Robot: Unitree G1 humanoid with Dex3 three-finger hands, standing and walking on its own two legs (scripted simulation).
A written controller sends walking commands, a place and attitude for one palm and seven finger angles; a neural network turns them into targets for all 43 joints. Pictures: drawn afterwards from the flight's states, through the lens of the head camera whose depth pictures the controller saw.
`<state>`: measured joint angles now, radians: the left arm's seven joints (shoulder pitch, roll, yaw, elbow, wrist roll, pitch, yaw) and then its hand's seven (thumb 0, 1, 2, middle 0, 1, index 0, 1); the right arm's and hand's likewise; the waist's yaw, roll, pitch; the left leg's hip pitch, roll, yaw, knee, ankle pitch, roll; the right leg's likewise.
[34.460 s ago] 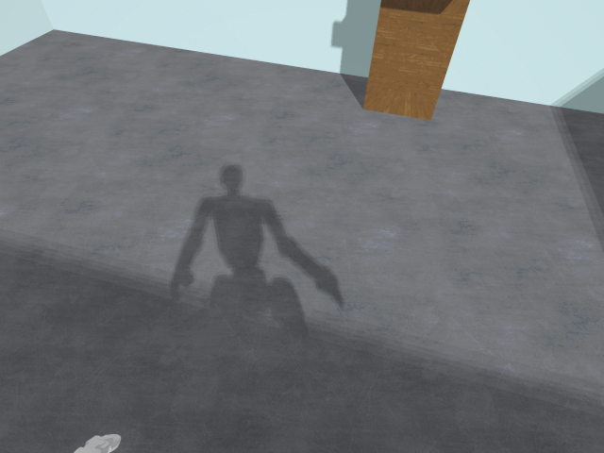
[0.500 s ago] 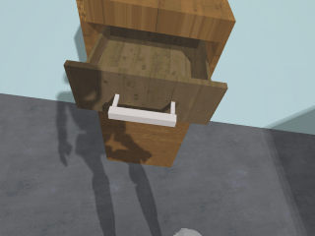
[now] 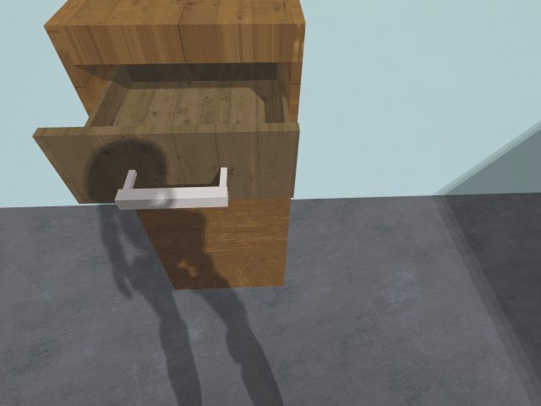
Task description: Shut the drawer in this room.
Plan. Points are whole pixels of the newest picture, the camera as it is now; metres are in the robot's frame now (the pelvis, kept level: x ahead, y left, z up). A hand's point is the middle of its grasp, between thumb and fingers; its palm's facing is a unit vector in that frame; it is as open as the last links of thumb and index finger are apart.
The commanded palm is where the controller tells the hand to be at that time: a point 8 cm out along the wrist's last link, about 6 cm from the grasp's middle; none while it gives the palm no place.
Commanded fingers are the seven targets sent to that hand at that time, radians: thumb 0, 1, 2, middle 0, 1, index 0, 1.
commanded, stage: come to a stop and stand still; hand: left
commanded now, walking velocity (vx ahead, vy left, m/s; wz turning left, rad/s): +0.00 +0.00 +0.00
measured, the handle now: (175, 186) +0.42 +0.16 +0.09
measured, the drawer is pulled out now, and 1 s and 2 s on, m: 0.20 0.20 0.20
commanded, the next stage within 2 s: look again from close up in 0.48 s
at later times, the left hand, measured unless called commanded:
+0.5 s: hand out of the picture -0.02 +0.11 -0.17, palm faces +0.10 -0.98 -0.17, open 7.3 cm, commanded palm none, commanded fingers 0.00 0.90 0.90 -0.20 -0.30 -0.20 -0.30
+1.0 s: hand out of the picture +0.03 +0.21 -0.17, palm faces +0.03 -0.98 -0.22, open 7.4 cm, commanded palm none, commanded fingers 0.00 0.90 0.90 -0.20 -0.30 -0.20 -0.30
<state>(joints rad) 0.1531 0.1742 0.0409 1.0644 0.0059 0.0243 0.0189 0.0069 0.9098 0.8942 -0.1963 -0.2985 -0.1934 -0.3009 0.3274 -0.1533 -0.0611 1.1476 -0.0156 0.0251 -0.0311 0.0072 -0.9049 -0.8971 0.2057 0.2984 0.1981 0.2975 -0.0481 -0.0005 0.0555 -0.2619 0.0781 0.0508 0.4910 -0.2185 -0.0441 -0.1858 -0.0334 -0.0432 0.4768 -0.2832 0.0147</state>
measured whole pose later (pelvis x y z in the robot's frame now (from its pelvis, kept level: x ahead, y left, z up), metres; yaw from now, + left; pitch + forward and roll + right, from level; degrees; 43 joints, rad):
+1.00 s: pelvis +0.01 +0.03 +0.00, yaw -1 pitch -1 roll +0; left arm 0.28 0.18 0.00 1.07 0.01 0.00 0.04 0.01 0.91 0.89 -0.20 -0.30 -0.19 -0.30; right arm 0.29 -0.17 0.01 1.06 -0.02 -0.02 -0.03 0.01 -0.95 -0.90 0.20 0.30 0.20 0.30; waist 0.00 0.00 -0.01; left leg -0.20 -0.02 0.08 0.50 -0.29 0.05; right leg -0.17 -0.06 -0.02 0.49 -0.30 0.04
